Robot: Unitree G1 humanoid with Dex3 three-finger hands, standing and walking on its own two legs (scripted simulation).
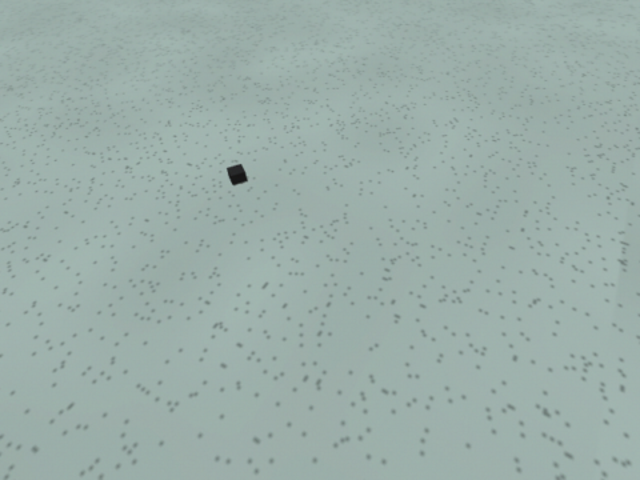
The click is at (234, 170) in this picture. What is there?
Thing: small box
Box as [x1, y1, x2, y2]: [227, 164, 246, 184]
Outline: 241,164 227,168 229,177 233,184 246,180 245,173
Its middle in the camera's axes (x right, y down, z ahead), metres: -0.42 -0.31 +1.91
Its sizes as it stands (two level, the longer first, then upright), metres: 0.073 0.068 0.056
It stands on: the floor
